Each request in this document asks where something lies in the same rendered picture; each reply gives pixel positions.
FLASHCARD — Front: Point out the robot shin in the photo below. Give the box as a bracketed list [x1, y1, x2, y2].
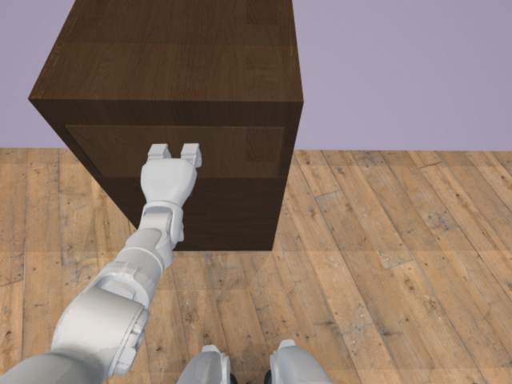
[272, 339, 295, 384]
[202, 345, 221, 355]

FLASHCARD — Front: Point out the drawer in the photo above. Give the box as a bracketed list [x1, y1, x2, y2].
[66, 125, 284, 178]

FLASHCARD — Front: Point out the cabinet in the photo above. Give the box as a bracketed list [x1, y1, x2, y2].
[28, 0, 304, 251]

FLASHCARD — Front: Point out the robot left shin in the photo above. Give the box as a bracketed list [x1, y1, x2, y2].
[202, 345, 221, 355]

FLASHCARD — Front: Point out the left robot hand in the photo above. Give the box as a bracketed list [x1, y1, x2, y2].
[141, 143, 202, 242]

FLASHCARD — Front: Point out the robot right shin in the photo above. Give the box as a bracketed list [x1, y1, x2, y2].
[272, 339, 295, 384]

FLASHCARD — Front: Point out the left robot upper arm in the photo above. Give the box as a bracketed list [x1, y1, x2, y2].
[0, 286, 150, 384]

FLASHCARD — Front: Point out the left robot forearm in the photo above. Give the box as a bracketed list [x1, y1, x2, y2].
[51, 201, 183, 349]

